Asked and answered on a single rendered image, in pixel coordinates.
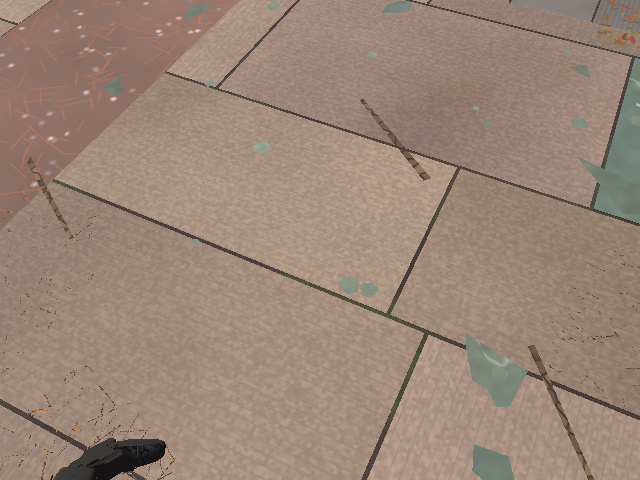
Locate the left robot hand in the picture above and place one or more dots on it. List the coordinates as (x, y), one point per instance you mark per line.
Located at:
(109, 458)

